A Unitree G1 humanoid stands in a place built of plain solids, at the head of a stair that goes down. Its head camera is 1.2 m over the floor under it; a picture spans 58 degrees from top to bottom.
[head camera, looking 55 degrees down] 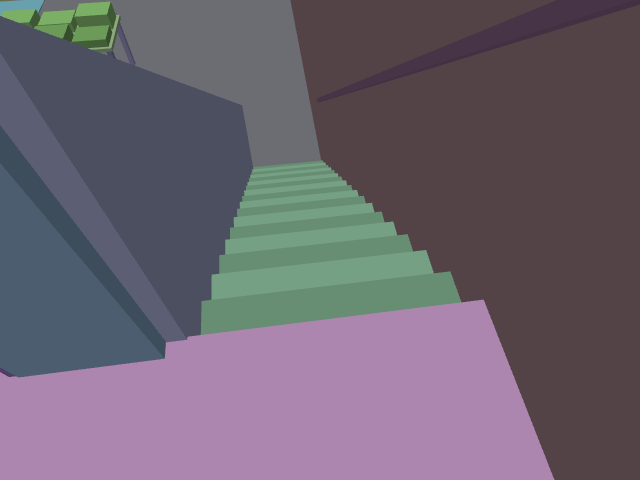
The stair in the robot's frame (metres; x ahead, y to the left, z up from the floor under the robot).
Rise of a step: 0.16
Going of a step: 0.20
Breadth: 0.90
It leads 8 degrees to the left of straight ahead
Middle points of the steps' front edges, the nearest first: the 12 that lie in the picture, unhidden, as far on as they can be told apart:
0.56 -0.06 0.00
0.76 -0.03 -0.16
0.96 0.00 -0.33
1.16 0.02 -0.49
1.36 0.05 -0.66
1.57 0.08 -0.82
1.77 0.11 -0.99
1.97 0.13 -1.15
2.17 0.16 -1.31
2.38 0.19 -1.48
2.58 0.22 -1.64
2.78 0.24 -1.81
